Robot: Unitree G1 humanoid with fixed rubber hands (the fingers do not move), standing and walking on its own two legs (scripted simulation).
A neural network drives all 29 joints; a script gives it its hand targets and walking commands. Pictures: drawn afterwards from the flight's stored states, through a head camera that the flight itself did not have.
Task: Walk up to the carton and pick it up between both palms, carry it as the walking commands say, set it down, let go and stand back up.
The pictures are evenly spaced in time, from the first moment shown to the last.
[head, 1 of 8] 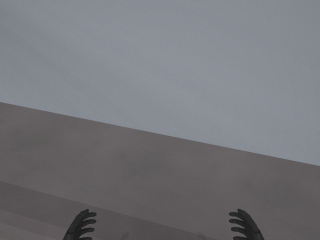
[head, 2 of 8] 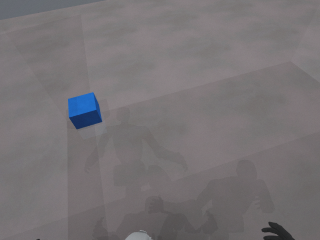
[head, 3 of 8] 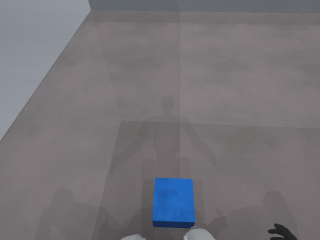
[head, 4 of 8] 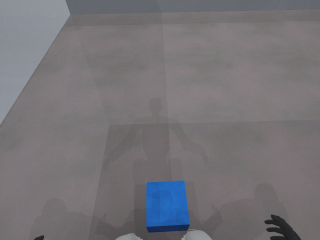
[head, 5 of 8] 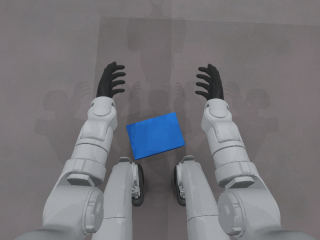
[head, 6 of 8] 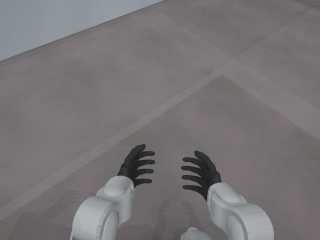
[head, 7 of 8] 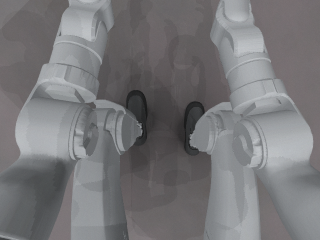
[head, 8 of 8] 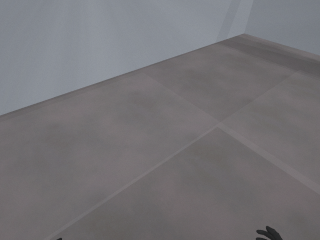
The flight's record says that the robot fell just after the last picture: no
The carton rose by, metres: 0.22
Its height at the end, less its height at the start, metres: +0.03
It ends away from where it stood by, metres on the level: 0.33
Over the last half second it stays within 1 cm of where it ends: yes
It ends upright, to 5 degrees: no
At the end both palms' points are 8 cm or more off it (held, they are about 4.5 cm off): yes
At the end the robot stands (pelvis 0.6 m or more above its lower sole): yes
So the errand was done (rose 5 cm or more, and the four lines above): no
